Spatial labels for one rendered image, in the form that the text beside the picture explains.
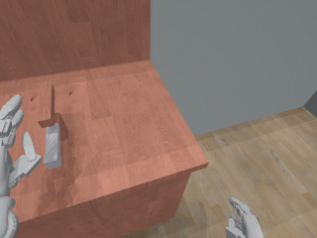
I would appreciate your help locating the right robot hand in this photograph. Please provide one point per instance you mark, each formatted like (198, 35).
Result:
(247, 227)

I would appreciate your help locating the left robot hand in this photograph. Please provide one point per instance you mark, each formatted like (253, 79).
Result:
(10, 119)

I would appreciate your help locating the counter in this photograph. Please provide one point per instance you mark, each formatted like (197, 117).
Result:
(126, 151)

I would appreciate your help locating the robot left forearm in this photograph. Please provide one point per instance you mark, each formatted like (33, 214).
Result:
(9, 221)

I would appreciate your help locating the tap lever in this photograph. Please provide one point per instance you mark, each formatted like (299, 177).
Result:
(52, 158)

